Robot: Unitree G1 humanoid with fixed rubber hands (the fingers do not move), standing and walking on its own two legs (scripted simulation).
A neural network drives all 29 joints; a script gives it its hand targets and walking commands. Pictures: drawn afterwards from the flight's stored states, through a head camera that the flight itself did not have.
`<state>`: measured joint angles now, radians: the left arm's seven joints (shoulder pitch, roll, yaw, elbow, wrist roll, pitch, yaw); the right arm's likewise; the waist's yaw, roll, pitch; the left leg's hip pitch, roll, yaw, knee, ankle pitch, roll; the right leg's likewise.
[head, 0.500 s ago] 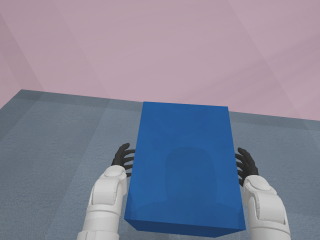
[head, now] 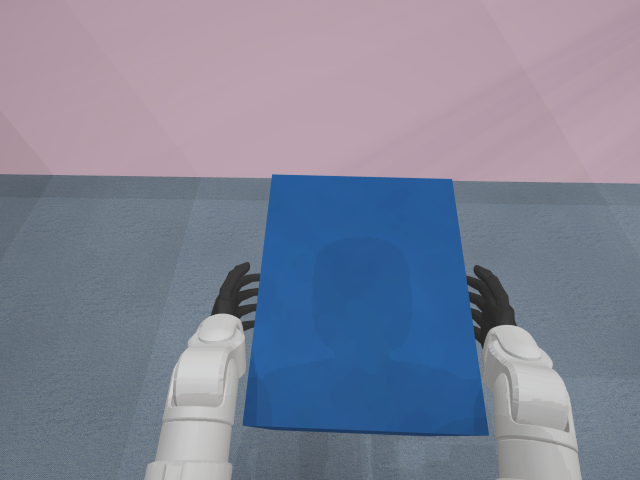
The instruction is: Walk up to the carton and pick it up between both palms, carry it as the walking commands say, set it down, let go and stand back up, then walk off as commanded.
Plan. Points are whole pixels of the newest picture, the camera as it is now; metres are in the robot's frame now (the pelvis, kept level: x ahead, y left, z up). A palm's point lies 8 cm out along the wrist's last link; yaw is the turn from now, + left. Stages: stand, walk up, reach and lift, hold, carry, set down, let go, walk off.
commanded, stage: carry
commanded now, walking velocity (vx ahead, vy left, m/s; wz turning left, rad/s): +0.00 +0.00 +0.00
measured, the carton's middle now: (355, 315) +0.35 +0.01 -0.04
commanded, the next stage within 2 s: none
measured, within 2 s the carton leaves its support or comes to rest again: neither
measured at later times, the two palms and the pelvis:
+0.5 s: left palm (246, 304) +0.32 +0.15 +0.03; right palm (509, 324) +0.32 -0.18 +0.03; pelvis +0.03 -0.01 +0.00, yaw +1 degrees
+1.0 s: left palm (223, 361) +0.25 +0.16 +0.03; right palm (517, 383) +0.24 -0.16 +0.04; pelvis -0.04 +0.00 +0.00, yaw +0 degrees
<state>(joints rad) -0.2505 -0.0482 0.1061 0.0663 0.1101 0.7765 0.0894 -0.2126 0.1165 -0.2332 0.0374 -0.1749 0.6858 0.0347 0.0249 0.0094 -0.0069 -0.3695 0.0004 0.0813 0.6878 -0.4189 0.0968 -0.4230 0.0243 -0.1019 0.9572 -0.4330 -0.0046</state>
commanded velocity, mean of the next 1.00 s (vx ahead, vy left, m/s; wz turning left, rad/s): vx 0.00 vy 0.00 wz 0.00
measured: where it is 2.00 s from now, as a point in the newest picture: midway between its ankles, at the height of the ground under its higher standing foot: outside the picture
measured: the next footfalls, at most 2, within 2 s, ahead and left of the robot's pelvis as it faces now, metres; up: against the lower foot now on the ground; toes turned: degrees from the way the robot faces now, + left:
right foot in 0.10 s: +0.01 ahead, -0.10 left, +0.00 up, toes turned +2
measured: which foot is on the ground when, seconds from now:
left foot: down 0.00-1.00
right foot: up 0.00-0.08, down 0.10-1.00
